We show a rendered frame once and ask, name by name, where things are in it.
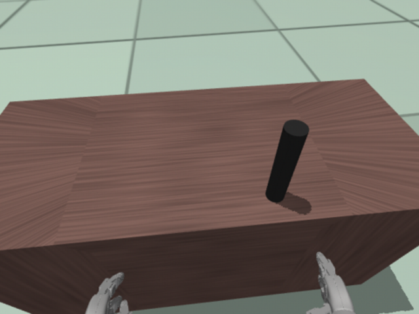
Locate right robot hand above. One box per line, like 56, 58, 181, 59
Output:
306, 252, 355, 314

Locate can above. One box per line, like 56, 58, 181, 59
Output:
266, 120, 309, 203

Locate left robot hand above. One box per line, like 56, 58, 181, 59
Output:
85, 272, 132, 314

